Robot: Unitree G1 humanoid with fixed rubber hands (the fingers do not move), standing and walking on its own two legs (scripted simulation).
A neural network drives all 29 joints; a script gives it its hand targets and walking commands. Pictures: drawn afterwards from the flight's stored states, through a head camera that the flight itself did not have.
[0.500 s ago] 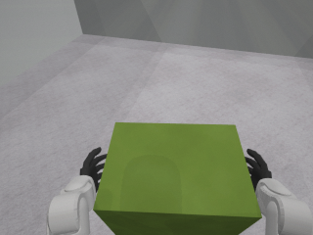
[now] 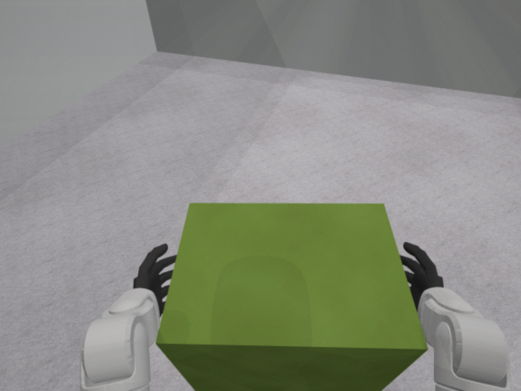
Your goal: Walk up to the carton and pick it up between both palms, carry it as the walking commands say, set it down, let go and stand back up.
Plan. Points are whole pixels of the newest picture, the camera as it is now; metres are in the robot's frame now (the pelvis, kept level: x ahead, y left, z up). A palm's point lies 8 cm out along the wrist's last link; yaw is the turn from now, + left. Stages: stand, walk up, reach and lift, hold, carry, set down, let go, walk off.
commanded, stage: carry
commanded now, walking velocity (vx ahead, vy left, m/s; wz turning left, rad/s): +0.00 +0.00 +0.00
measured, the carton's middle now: (284, 307) +0.27 +0.00 +0.00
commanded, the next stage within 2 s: none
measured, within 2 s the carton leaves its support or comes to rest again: neither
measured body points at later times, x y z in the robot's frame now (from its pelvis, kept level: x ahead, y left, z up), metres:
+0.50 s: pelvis +0.01 +0.02 +0.00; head +0.00 +0.03 +0.45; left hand +0.28 +0.21 +0.06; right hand +0.28 -0.18 +0.06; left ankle +0.07 +0.13 -0.73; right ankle +0.02 -0.12 -0.73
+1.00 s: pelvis +0.02 +0.01 +0.01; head +0.01 +0.01 +0.46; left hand +0.28 +0.20 +0.05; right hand +0.29 -0.18 +0.05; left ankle +0.07 +0.13 -0.73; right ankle +0.02 -0.12 -0.73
